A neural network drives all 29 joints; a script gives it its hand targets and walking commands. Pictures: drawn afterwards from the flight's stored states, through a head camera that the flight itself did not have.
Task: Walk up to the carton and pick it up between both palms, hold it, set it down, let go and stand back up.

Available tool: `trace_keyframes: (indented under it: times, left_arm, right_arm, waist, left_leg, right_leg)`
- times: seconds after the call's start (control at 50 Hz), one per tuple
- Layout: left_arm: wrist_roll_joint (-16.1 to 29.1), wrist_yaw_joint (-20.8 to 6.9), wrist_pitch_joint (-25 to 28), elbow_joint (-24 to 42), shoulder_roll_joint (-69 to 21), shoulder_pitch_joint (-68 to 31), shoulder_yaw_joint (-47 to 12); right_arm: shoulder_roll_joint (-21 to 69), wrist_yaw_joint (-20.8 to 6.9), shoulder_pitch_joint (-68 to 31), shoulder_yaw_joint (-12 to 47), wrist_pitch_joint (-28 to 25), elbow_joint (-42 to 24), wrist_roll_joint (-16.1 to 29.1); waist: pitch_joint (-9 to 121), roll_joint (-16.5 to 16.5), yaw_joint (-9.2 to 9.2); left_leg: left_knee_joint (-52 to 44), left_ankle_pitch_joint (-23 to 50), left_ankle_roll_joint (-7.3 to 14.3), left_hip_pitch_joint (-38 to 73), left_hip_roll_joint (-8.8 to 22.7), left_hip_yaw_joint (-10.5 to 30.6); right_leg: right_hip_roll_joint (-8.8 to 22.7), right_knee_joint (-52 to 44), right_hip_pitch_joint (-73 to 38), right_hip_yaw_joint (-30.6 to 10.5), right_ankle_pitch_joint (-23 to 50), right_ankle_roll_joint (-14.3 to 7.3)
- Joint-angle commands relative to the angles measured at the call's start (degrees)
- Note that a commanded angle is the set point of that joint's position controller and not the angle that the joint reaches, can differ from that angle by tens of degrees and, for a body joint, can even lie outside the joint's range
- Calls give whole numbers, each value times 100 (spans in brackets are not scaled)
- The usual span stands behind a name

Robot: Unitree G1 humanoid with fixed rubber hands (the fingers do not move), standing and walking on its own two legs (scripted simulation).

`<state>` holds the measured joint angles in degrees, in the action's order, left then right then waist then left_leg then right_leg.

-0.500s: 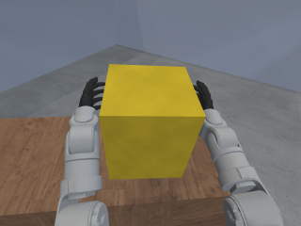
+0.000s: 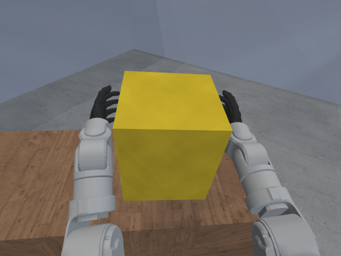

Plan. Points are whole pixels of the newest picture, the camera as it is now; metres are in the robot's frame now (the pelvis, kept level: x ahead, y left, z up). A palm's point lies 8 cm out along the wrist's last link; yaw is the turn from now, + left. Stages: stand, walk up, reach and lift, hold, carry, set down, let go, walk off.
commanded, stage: set down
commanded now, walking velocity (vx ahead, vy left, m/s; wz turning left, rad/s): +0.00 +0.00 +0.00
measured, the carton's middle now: (166, 138) +0.36 +0.01 +0.13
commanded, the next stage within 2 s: none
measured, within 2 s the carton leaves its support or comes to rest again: neither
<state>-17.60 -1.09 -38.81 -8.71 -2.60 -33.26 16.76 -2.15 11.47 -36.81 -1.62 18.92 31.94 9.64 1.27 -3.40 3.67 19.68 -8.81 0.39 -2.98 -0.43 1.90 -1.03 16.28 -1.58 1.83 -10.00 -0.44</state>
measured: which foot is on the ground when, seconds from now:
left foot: down 0.00-1.00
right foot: down 0.00-1.00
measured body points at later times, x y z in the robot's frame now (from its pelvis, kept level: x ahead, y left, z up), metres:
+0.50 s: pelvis +0.02 +0.01 +0.00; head -0.03 +0.05 +0.45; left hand +0.39 +0.16 +0.15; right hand +0.37 -0.14 +0.13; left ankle +0.03 +0.11 -0.75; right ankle +0.00 -0.11 -0.75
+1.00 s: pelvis +0.02 +0.01 +0.00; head -0.01 +0.05 +0.45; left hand +0.40 +0.15 +0.13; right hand +0.38 -0.15 +0.11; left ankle +0.03 +0.11 -0.75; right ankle +0.00 -0.11 -0.75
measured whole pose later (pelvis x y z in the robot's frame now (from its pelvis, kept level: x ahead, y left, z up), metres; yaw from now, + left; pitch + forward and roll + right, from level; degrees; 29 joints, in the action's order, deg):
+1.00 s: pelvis +0.02 +0.01 +0.00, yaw -1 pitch -6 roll -1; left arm -16.7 -2.2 -17.4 -22.6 -3.2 -29.2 15.0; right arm 1.5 11.7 -26.2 -5.9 -1.9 37.6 1.2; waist -1.1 -3.6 2.5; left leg 20.2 -11.0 1.2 -3.2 -0.9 1.1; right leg -0.5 14.1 -2.5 1.1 -10.5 0.5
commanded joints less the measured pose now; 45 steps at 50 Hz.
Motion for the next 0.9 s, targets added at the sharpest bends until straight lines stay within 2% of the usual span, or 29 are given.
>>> trace_keyframes:
  times: [0.0, 0.06, 0.14, 0.18, 0.28, 0.36, 0.5, 0.64, 0.68, 0.74, 0.78, 0.88]
  left_arm:
    - [815, -938, 692, 381, -3254, -3768, -2899]
    - [754, -951, 1071, 198, -3328, -3712, -2924]
    - [246, -1171, 1280, -573, -2882, -3099, -2169]
    - [213, -1240, 1349, -549, -2839, -3012, -2121]
    - [394, -1147, 1510, -337, -3006, -2924, -2568]
    - [597, -975, 1684, -104, -3167, -3010, -3033]
    - [731, -768, 1960, -47, -3254, -3046, -3319]
    - [441, -897, 1913, -593, -3060, -2684, -2786]
    - [438, -918, 1940, -576, -3055, -2665, -2741]
    - [464, -934, 2052, -592, -3112, -2716, -2794]
    - [449, -934, 2127, -678, -3119, -2730, -2798]
    - [580, -907, 2366, -834, -3211, -2877, -2883]
  right_arm:
    - [3466, -656, -4738, 1861, -867, -2177, 134]
    - [3408, -706, -4722, 1761, -1311, -2178, -130]
    - [3168, -792, -3888, 1285, -1618, -1275, -676]
    - [3081, -830, -3803, 1250, -1810, -1295, -764]
    - [2980, -797, -4015, 1580, -2282, -1738, -656]
    - [2994, -746, -4124, 1862, -2494, -2093, -542]
    - [3074, -728, -3864, 1947, -2551, -2028, -531]
    - [2971, -732, -3359, 1671, -2447, -1339, -667]
    - [3023, -729, -3438, 1738, -2519, -1514, -656]
    - [3110, -710, -3464, 1815, -2574, -1538, -664]
    - [3128, -704, -3387, 1759, -2579, -1446, -745]
    - [3274, -705, -3514, 1827, -2722, -1622, -845]
  waist:
    - [2080, 493, 26]
    - [2260, 531, 31]
    - [1140, 235, -40]
    - [1120, 247, -99]
    - [1570, 337, -92]
    - [2037, 425, -49]
    - [2312, 550, -1]
    - [1611, 488, -65]
    - [1815, 478, -126]
    - [2000, 456, -73]
    - [1858, 417, -32]
    - [2187, 361, -55]
  left_leg:
    - [-204, 925, -88, 756, -179, -284]
    - [-155, 1090, -150, 874, -166, -317]
    - [-539, 359, 4, 515, -141, -482]
    - [-577, 369, -2, 406, -133, -544]
    - [-219, 1440, -158, 792, -96, -536]
    - [-30, 1930, -262, 1039, -83, -455]
    - [40, 2067, -334, 1098, -47, -343]
    - [-119, 1735, -308, 805, -53, -410]
    - [-48, 1958, -301, 808, -76, -445]
    - [21, 2210, -329, 894, -87, -417]
    - [-19, 2089, -337, 857, -76, -419]
    - [10, 2095, -306, 786, -82, -424]
  right_leg:
    - [-101, -161, -214, 252, 1075, 327]
    - [-130, -119, -293, 337, 1239, 319]
    - [-25, -262, -424, 370, 798, 343]
    - [-20, -252, -508, 402, 708, 314]
    - [-106, -169, -565, 465, 1386, 254]
    - [-151, -118, -499, 481, 1724, 232]
    - [-135, -117, -387, 421, 1794, 218]
    - [-90, -164, -459, 389, 1678, 241]
    - [-89, -118, -610, 378, 2013, 267]
    - [-107, -84, -714, 376, 2382, 289]
    - [-121, -107, -623, 391, 2238, 290]
    - [-107, -40, -670, 363, 2570, 322]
